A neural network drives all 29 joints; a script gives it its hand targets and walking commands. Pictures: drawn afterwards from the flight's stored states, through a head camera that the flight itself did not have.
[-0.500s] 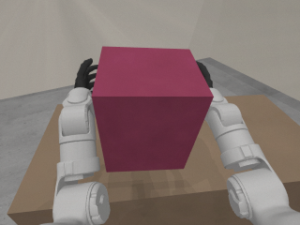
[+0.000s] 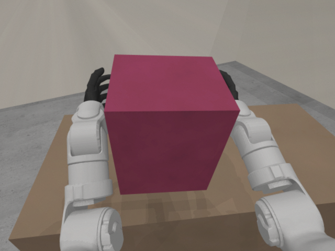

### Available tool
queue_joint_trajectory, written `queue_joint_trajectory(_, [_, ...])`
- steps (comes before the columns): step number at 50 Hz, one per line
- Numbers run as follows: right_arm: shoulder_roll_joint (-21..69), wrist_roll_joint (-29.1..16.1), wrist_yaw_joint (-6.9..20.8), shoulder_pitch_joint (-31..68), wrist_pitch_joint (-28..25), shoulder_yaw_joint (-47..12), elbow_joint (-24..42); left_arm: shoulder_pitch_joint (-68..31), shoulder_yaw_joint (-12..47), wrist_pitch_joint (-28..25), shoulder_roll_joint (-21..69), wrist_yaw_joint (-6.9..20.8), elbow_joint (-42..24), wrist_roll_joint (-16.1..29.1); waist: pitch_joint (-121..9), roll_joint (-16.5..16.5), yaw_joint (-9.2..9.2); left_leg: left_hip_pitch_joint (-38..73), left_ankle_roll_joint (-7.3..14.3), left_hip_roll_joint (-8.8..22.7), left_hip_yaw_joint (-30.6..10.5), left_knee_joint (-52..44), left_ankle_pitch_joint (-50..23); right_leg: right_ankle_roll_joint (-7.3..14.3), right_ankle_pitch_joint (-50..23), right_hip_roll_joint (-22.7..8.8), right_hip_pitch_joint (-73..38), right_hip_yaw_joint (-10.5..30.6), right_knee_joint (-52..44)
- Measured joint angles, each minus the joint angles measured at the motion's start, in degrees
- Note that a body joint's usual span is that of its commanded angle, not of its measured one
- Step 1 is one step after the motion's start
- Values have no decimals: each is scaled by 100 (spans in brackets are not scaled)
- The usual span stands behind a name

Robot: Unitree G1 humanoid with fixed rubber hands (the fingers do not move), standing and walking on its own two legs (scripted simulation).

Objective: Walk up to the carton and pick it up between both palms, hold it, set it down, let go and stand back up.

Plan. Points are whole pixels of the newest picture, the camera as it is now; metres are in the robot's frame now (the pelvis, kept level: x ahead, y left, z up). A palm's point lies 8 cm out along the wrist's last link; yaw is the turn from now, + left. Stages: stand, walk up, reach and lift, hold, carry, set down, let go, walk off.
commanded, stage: hold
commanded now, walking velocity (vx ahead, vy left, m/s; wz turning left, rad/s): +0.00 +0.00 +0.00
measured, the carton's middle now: (164, 128) +0.34 +0.00 +0.19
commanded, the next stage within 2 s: set down in 0.72 s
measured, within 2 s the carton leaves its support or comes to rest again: neither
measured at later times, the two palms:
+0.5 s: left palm (96, 101) +0.36 +0.14 +0.25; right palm (233, 101) +0.36 -0.15 +0.24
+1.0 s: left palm (88, 93) +0.36 +0.16 +0.27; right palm (226, 95) +0.38 -0.14 +0.25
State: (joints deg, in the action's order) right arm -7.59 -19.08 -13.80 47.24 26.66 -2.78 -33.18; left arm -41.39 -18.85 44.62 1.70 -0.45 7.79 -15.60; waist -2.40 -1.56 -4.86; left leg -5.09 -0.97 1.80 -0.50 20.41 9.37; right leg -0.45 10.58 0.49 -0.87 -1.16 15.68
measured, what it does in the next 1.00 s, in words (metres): stands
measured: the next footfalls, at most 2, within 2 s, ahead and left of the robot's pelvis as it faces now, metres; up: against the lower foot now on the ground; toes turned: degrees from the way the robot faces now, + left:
none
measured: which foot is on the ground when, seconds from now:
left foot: down 0.00-1.00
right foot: down 0.00-1.00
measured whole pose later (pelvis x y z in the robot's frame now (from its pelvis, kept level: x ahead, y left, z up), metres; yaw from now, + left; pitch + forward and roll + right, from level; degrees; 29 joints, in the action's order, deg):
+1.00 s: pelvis +0.00 +0.00 +0.00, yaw +1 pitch -9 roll -1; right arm -4.8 -11.7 -10.4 48.6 16.0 3.3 -38.2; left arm -46.1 -21.9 35.6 2.7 1.6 12.7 -18.8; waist -0.4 -3.0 -4.1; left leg -1.6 -1.0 1.2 -1.7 19.2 8.9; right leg -0.2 11.3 0.0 -4.3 -2.4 15.7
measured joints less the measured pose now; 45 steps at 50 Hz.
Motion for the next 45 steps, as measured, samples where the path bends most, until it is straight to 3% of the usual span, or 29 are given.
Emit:
queue_joint_trajectory(22, [-1, -9, -70, 19, 109, -28, 131, -8, -86, 34, 7, 88, -71, -6, -41, 61, -14, 102, -42, 38, -14, -49, -25, 39, 12, 39, -68, -9, 21])
queue_joint_trajectory(39, [80, 160, 2, 205, 19, 175, -204, -298, -157, -60, -74, 139, 344, -59, -25, -3, 19, 41, -18, 14, 4, -107, -96, 26, -31, 15, 25, 8, 24])
queue_joint_trajectory(45, [62, 289, 90, 79, -555, 141, -75, -275, -90, -476, -31, 101, 142, -55, 97, -70, 28, 153, -11, -17, -60, -61, -53, 25, 17, -9, -137, -57, 26])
